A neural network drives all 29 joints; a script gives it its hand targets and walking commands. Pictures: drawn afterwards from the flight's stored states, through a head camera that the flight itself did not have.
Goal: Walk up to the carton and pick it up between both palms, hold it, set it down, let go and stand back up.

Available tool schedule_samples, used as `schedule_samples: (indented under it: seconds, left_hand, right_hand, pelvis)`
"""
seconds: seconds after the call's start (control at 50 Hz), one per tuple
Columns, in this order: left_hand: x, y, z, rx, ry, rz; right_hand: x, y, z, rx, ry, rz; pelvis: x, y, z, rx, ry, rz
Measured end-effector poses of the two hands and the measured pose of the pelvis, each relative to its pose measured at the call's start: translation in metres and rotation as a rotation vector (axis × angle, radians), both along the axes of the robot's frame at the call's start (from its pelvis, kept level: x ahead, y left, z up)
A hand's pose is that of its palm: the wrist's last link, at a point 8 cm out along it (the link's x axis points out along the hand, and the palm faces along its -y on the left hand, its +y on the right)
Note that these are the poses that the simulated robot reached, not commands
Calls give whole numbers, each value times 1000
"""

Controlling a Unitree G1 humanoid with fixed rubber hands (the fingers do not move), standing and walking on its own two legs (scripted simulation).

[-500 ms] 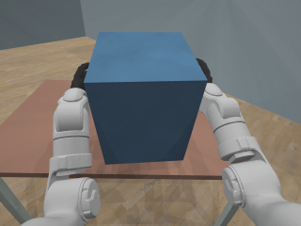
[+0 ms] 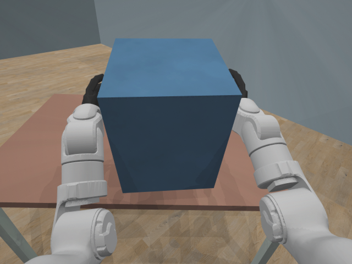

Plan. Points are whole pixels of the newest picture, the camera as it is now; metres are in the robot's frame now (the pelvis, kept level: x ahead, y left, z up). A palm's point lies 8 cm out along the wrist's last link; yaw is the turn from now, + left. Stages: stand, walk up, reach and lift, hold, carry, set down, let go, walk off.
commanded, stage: hold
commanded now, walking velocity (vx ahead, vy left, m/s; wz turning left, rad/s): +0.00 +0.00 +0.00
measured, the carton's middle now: (166, 116) +0.38 +0.00 +0.21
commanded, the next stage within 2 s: none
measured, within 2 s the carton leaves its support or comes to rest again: neither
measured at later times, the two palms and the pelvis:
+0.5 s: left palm (93, 108) +0.36 +0.16 +0.25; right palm (237, 103) +0.36 -0.15 +0.25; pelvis +0.00 +0.00 +0.00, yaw +0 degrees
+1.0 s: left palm (93, 109) +0.36 +0.16 +0.24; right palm (237, 104) +0.36 -0.15 +0.25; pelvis +0.00 +0.00 +0.00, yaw +0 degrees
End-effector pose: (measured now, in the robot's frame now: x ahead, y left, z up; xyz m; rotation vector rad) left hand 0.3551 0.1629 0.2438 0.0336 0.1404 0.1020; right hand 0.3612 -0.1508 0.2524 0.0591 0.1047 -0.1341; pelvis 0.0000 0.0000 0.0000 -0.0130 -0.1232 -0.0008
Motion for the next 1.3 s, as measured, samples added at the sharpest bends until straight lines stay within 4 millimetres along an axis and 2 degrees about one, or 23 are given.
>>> schedule_samples:
  seconds: [0.42, 1.02, 1.3]
  left_hand:
    - [1, -2, 4, 8, 7, -4]
    - [3, -2, -1, 8, 6, -2]
    - [-1, 0, 0, -3, 5, 1]
  right_hand:
    - [-1, -2, 1, 3, 7, -5]
    - [2, -2, -2, 3, 6, -1]
    - [-1, 0, 2, -1, 5, 0]
  pelvis:
    - [-4, 1, 0, 1, 6, -3]
    - [0, 1, 0, 0, 7, -3]
    - [-1, -1, 0, 1, -3, 0]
